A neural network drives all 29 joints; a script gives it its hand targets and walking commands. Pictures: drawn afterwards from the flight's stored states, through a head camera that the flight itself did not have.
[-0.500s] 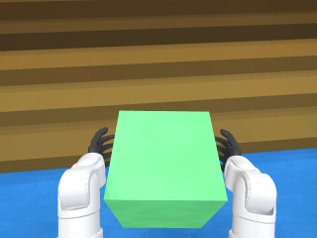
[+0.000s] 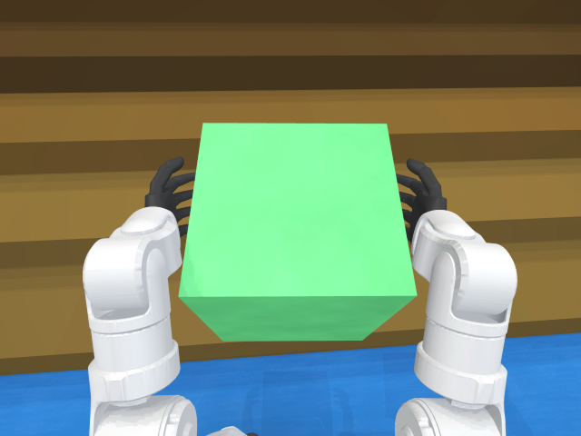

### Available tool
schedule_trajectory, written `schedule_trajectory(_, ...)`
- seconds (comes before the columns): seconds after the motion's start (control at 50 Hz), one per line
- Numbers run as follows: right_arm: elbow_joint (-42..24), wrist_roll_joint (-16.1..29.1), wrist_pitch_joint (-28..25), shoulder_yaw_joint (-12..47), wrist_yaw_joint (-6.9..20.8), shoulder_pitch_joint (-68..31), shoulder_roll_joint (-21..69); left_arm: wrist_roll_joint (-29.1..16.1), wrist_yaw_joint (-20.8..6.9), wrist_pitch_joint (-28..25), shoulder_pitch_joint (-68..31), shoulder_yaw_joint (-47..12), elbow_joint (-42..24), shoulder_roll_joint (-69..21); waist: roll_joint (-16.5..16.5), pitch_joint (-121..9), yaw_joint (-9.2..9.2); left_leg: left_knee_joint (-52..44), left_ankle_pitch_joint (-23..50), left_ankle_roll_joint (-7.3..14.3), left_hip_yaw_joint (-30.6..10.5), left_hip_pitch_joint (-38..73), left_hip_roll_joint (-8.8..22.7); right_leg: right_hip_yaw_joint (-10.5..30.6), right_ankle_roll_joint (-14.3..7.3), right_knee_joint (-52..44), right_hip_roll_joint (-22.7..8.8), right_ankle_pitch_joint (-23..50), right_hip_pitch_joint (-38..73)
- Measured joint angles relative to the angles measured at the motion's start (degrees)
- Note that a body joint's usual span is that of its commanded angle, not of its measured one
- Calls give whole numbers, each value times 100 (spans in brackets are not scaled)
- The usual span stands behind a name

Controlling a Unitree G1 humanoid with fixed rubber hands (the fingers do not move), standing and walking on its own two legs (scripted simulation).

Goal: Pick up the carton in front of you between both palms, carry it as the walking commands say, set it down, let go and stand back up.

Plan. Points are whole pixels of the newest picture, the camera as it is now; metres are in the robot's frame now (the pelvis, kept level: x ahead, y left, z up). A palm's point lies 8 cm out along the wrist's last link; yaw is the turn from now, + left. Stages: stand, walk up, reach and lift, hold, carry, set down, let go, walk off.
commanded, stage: carry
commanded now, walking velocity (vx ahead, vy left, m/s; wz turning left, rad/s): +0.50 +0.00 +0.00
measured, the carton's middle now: (293, 247) +0.34 +0.00 +0.09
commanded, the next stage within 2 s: none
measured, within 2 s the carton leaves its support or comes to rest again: neither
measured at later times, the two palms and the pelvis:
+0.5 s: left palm (216, 67) +0.69 +0.14 +0.15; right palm (377, 67) +0.71 -0.15 +0.15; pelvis +0.31 -0.03 +0.02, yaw +1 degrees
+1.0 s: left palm out of the picture +1.03 +0.12 +0.26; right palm out of the picture +0.98 -0.17 +0.26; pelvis +0.64 +0.03 +0.16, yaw -1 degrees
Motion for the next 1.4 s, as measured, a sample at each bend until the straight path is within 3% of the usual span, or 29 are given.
schedule_trajectory(0.04,382,38,117,-35,-74,-336,-103,-47,9,139,-377,65,406,150,30,156,-64,-17,-138,8,-8,180,8,391,-145,1602,137,213,-913)
schedule_trajectory(0.1,729,94,243,-197,-108,-658,-204,-5,19,264,-855,165,898,183,57,350,-117,-404,-223,-37,-51,572,-26,510,-253,2154,102,700,-1984)
schedule_trajectory(0.22,1150,185,154,-513,-131,-1311,-344,82,43,173,-1599,339,1396,223,87,566,-172,-901,-519,-139,-202,1233,-48,462,-148,982,-56,1066,-3210)
schedule_trajectory(0.28,1387,205,60,-589,-133,-1628,-411,91,52,100,-1885,422,1579,285,72,565,-137,-950,-819,-256,-255,1545,-44,346,-110,49,-31,1465,-3359)
schedule_trajectory(0.34,1622,166,28,-614,-131,-1863,-454,59,54,40,-2080,503,1812,352,130,501,-63,-714,-1307,-398,-290,1843,20,112,-204,-907,147,1951,-3105)
schedule_trajectory(0.38,1748,159,47,-653,-128,-1935,-519,57,54,-24,-2194,499,2054,353,150,449,15,67,-1692,-446,-271,1836,125,-179,-287,-1710,279,2504,-2534)
schedule_trajectory(0.42,1938,191,25,-674,-103,-2047,-651,110,55,-149,-2250,496,2245,290,335,464,190,1685,-1704,-507,-611,1319,258,-318,-410,-1616,407,1982,-2286)
schedule_trajectory(0.46,2120,184,1,-708,-76,-2044,-686,145,57,-221,-2170,467,2385,238,384,525,295,3498,-1784,-498,-1070,575,65,-320,-473,-1552,462,1667,-2111)
schedule_trajectory(0.5,2112,121,65,-754,-73,-1940,-601,133,72,-191,-1960,475,2322,167,320,581,362,4666,-1657,-438,-1170,-117,-81,-270,-409,-1785,444,1603,-1830)
schedule_trajectory(0.58,1647,46,123,-785,-69,-1756,-414,43,140,-165,-1593,547,1723,11,234,781,456,5948,-1648,-293,-1076,-1507,-125,-153,-375,-2196,359,1432,-1292)
schedule_trajectory(0.68,863,46,-4,-716,-68,-1557,-244,-75,172,-296,-1437,640,989,-98,305,926,589,7474,-2574,-28,-1037,-3309,23,25,-218,-2396,318,953,-535)
schedule_trajectory(0.72,788,-6,-64,-682,-67,-1507,-175,-147,168,-327,-1423,647,957,-41,253,922,583,6441,-2503,-1,-840,-3551,162,87,-49,-2866,236,945,-4)
schedule_trajectory(0.74,841,-36,-89,-651,-65,-1505,-158,-155,158,-326,-1423,676,991,-20,226,868,534,5533,-2223,15,-710,-3469,163,73,-74,-3123,189,991,220)
schedule_trajectory(0.76,955,-64,-115,-610,-64,-1514,-144,-146,144,-302,-1434,722,1055,9,149,788,464,4660,-1930,26,-553,-3250,77,32,-196,-3171,74,1887,340)
schedule_trajectory(0.8,1243,-108,-215,-475,-63,-1453,-129,-122,98,-296,-1368,777,1226,75,87,709,179,3504,-1562,99,-386,-2510,-154,-70,-276,-2413,-106,1718,293)
schedule_trajectory(0.82,1366,-140,-280,-420,-66,-1441,-109,-127,70,-311,-1366,792,1327,137,2,784,-3,3380,-1525,196,-268,-2241,-220,120,-233,-1281,-210,1786,-116)
schedule_trajectory(0.86,1538,-143,-364,-373,-132,-1429,-86,-148,-62,-333,-1392,777,1499,232,17,939,-344,2937,-1352,375,-238,-1696,-279,995,-131,2010,233,1680,-1366)
schedule_trajectory(0.88,1550,-90,-383,-351,-154,-1343,-102,-104,-88,-333,-1364,759,1534,215,21,973,-478,2570,-1310,206,-271,-1362,-323,1269,-174,3364,484,1617,-1887)
schedule_trajectory(0.92,1492,66,-394,-332,-188,-1157,-158,47,-110,-315,-1265,767,1459,60,77,1028,-669,1767,-1164,-54,-354,-678,-379,1442,-325,4925,762,1454,-2730)
schedule_trajectory(0.96,1464,215,-418,-361,-209,-1069,-203,239,-100,-322,-1168,769,1327,-123,207,1058,-792,919,-1017,-44,-441,38,-357,1285,-405,5306,800,1181,-3432)
schedule_trajectory(1.02,1502,396,-487,-431,-209,-1122,-308,420,-108,-358,-1166,730,1204,-250,357,938,-899,-216,-800,-57,-620,965,-240,705,-434,5055,612,711,-4366)
schedule_trajectory(1.12,1894,590,-511,-463,-202,-1628,-623,537,-117,-355,-1541,588,1418,-108,297,430,-988,-1239,-844,-181,-1050,2074,-139,176,-479,5208,264,-4,-5829)
schedule_trajectory(1.18,2341,676,-376,-501,-189,-1963,-820,568,-80,-191,-1802,521,1752,-2,334,88,-785,-1863,-726,-203,-1222,2685,33,-126,-521,3199,189,383,-5653)
schedule_trajectory(1.22,2628,641,-214,-551,-124,-2103,-930,511,-21,-38,-1969,415,2099,91,309,-129,-541,-1410,-560,-133,-1153,2642,143,-278,-604,1756,313,985,-4858)
schedule_trajectory(1.24,2753,617,-131,-566,-81,-2173,-1008,479,7,4,-2038,360,2270,109,410,-113,-313,-668,-328,-106,-1124,2451,300,-395,-570,1480,407,1129,-4530)
schedule_trajectory(1.26,2866,598,-78,-610,-31,-2229,-1079,441,44,34,-2133,289,2438,132,444,-97,-98,816,-243,-184,-1362,1962,256,-487,-547,1428,414,1109,-4362)
schedule_trajectory(1.32,3135,435,46,-707,88,-2293,-1118,215,190,89,-2175,132,2806,214,454,6,483,5264,-79,-196,-1905,459,-297,-626,-547,862,435,1034,-3679)
schedule_trajectory(1.36,3086,241,201,-782,107,-2243,-967,-23,264,188,-2047,99,2805,302,404,91,741,6640,38,-91,-1805,-238,-448,-656,-473,215,400,1141,-3108)
schedule_trajectory(1.4,2932,62,352,-867,110,-2239,-827,-245,336,262,-2025,107,2775,392,335,227,917,7061,25,2,-1618,-811,-439,-686,-437,-403,304,1239,-2545)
